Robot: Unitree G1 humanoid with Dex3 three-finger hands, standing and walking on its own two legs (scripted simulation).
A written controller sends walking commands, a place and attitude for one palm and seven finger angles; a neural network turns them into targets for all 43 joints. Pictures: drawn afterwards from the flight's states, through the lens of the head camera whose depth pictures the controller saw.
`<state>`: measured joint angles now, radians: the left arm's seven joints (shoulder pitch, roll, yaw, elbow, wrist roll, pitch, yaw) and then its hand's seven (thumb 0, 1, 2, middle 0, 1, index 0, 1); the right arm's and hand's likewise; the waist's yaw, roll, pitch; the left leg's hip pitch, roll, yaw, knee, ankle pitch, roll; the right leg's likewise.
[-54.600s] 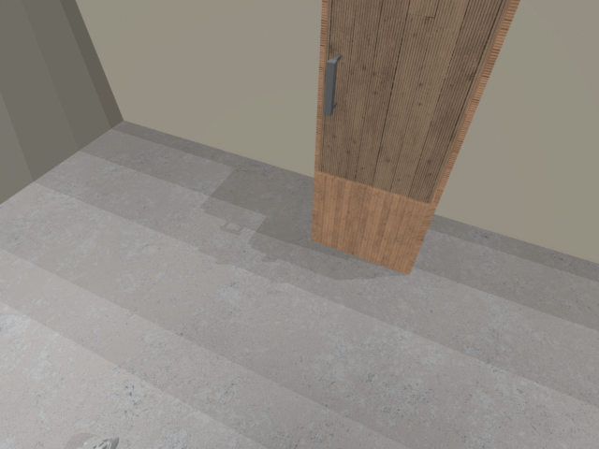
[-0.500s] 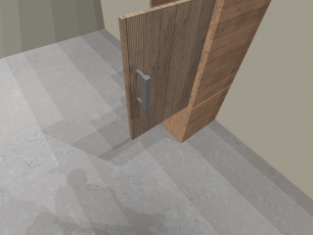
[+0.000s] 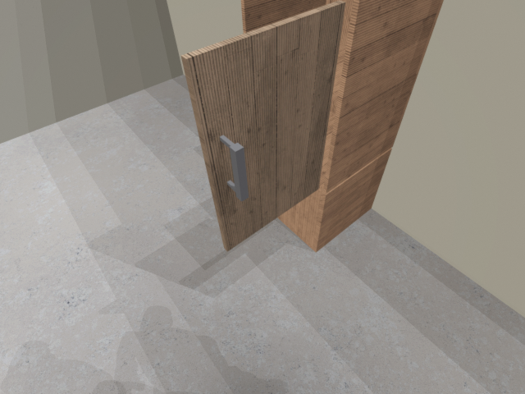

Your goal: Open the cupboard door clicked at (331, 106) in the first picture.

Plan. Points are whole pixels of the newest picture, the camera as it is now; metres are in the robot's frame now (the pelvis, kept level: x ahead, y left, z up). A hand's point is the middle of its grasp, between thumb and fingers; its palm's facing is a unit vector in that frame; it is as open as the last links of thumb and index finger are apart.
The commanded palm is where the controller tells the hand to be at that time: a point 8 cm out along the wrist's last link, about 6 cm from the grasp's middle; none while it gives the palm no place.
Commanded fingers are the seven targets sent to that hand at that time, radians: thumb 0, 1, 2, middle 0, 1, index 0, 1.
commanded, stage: let the arm hang, fingers relaxed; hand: left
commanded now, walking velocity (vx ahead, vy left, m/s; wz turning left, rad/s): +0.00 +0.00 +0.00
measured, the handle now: (233, 168) +0.57 +0.10 -0.01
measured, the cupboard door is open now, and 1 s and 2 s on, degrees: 90 90 90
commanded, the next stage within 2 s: look to check the result in 0.22 s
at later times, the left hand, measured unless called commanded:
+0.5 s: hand out of the picture +0.06 +0.20 -0.16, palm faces +0.00 -0.96 -0.28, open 7.4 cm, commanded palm none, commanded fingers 0.00 0.90 0.90 -0.20 -0.30 -0.20 -0.30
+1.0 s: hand out of the picture +0.07 +0.21 -0.16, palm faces -0.01 -0.96 -0.28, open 7.4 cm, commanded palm none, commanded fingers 0.00 0.90 0.90 -0.20 -0.30 -0.20 -0.30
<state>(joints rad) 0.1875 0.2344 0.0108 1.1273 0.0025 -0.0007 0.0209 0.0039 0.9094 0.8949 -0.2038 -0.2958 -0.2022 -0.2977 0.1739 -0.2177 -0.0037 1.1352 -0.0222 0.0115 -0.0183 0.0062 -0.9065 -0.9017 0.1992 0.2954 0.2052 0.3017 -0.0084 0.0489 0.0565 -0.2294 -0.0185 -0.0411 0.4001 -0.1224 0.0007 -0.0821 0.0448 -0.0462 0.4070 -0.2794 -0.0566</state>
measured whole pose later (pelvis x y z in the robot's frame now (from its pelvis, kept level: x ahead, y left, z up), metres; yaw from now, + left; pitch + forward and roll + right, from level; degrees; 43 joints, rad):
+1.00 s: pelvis +0.02 +0.00 +0.00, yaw -1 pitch -3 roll +0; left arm 0.17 0.24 0.01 1.13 0.00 -0.01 0.02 0.00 0.91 0.89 -0.21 -0.30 -0.21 -0.30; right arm 0.14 -0.26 0.00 1.13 -0.02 0.00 -0.02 0.01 -0.91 -0.90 0.20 0.30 0.20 0.30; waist 0.00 0.02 0.07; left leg -0.17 -0.01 -0.02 0.36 -0.14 0.00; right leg -0.01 0.05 -0.03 0.32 -0.27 -0.06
